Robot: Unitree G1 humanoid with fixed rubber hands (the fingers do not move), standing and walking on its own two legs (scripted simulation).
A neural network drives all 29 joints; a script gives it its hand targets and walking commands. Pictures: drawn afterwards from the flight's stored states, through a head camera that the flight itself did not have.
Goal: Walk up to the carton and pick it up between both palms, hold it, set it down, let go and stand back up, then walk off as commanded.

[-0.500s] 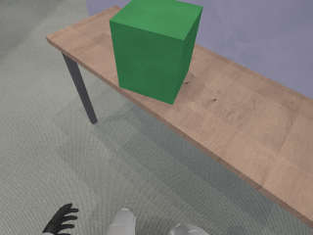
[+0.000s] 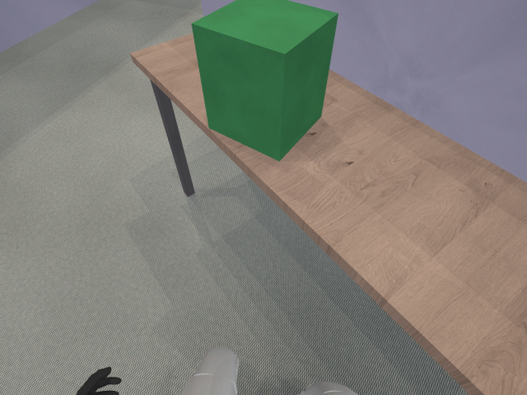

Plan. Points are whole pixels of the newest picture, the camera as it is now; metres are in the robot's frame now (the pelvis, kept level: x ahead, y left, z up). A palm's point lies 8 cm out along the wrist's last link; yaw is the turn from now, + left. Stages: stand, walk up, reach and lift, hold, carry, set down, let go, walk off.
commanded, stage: walk up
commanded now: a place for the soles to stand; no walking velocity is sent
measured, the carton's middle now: (266, 77) +0.72 +0.02 +0.08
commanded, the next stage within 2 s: none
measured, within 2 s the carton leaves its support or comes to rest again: neither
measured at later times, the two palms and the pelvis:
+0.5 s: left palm out of the picture +0.04 +0.35 -0.12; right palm out of the picture +0.08 -0.27 -0.10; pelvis +0.01 +0.04 -0.01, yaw +14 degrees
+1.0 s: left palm out of the picture +0.04 +0.36 -0.11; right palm out of the picture +0.14 -0.24 -0.11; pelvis +0.05 +0.04 -0.01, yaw +18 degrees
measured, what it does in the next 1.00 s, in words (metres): steps on the spot, turning left: left foot, then right foot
